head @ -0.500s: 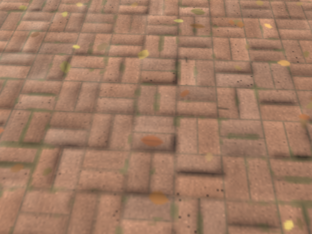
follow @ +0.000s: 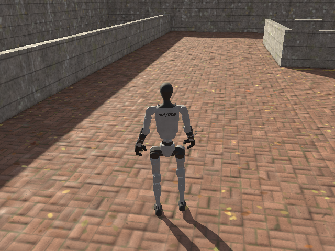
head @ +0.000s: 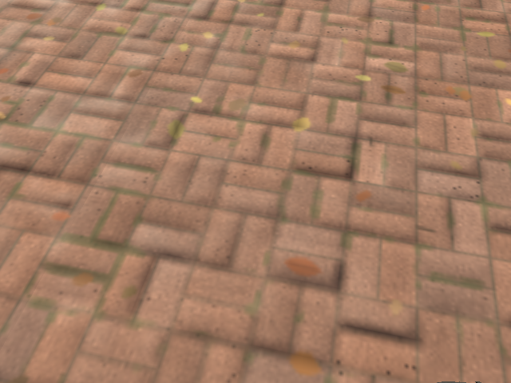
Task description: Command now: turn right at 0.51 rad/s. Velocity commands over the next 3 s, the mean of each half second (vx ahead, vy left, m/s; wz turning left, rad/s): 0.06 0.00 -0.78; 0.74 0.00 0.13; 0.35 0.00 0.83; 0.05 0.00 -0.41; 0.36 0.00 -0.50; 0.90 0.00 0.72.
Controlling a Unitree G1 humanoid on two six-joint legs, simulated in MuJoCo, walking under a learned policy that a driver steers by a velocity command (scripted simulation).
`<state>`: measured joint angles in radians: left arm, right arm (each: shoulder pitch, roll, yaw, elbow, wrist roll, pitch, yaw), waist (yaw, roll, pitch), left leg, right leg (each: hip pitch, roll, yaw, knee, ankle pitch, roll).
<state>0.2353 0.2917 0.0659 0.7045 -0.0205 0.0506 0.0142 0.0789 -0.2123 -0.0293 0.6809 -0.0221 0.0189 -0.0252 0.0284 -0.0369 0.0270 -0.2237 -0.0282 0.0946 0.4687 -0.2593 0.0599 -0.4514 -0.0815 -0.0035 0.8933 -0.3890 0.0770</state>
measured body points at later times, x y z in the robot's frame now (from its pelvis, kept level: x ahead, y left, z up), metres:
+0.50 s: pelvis +0.03 -0.06 +0.01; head +0.06 -0.10 +0.46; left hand +0.29 +0.16 -0.06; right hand +0.10 -0.39 -0.09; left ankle +0.15 +0.09 -0.68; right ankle -0.02 -0.13 -0.74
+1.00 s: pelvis +0.29 -0.12 +0.00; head +0.33 -0.11 +0.45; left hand +0.59 +0.00 -0.08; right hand +0.10 -0.34 -0.10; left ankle +0.19 +0.02 -0.74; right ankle +0.36 -0.31 -0.69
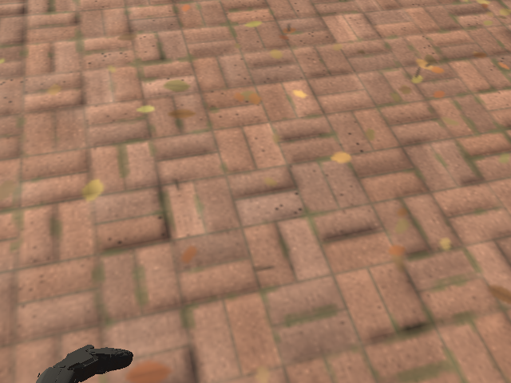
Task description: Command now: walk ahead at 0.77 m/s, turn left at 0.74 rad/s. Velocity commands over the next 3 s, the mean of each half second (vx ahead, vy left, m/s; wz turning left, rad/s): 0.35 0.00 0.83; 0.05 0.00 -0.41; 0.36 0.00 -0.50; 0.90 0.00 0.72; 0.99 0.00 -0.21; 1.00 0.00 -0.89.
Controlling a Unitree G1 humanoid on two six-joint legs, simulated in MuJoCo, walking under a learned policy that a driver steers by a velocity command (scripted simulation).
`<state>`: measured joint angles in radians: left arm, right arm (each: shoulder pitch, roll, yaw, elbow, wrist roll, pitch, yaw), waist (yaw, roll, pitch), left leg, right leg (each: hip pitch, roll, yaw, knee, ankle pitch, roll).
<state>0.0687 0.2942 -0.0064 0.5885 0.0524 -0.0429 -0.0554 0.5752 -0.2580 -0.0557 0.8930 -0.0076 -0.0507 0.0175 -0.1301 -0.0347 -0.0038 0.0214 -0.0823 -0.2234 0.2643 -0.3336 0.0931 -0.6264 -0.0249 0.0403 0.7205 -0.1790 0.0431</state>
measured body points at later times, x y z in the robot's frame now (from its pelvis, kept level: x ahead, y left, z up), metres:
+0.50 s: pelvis +0.27 +0.01 -0.02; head +0.31 +0.06 +0.43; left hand +0.25 +0.34 -0.14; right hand +0.59 -0.14 -0.07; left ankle +0.35 +0.15 -0.74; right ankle +0.23 -0.13 -0.74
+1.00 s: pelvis +0.35 +0.00 -0.02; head +0.39 -0.03 +0.43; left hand +0.40 +0.31 -0.11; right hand +0.59 -0.23 -0.12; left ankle +0.34 +0.15 -0.71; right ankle +0.36 -0.09 -0.74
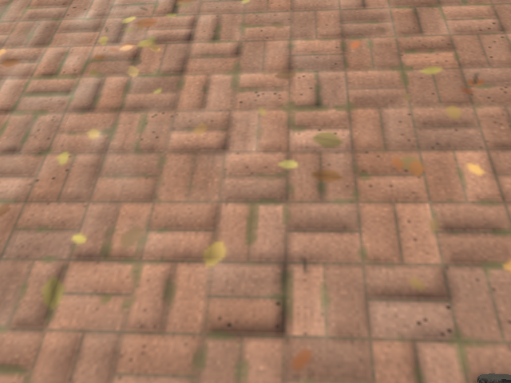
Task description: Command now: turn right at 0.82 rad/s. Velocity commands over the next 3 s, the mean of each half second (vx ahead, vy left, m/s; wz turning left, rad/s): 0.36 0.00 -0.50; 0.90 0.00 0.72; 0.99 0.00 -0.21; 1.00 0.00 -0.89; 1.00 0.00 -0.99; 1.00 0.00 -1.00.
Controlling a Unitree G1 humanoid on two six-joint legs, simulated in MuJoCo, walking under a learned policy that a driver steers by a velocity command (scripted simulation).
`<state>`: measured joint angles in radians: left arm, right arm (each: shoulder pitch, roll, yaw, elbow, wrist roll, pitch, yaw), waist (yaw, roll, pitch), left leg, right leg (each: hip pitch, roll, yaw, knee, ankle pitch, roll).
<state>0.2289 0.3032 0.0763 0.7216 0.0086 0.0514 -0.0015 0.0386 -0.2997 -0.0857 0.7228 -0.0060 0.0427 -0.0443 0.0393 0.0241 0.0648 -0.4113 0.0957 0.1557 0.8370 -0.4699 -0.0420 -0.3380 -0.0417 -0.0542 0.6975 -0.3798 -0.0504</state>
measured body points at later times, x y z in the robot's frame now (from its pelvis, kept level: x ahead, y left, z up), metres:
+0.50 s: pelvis +0.14 +0.01 +0.01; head +0.14 +0.01 +0.46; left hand +0.31 +0.25 -0.09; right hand +0.22 -0.30 -0.08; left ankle +0.19 +0.10 -0.72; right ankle +0.00 -0.09 -0.72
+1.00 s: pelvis +0.52 -0.01 -0.01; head +0.56 +0.01 +0.44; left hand +0.71 +0.26 -0.08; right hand +0.54 -0.31 -0.13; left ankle +0.26 +0.07 -0.63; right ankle +0.62 -0.12 -0.72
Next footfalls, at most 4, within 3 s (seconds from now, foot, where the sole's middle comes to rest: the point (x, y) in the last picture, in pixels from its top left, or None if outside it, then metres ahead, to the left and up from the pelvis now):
0.52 left None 0.23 0.09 -0.76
0.92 right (339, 305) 0.66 -0.11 -0.76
1.32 left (225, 216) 0.96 0.22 -0.76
1.76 right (278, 119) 1.39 0.06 -0.76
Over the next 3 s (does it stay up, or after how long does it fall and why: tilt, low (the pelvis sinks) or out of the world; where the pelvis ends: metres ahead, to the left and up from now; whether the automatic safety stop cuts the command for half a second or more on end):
stays up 2.08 -0.51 0.00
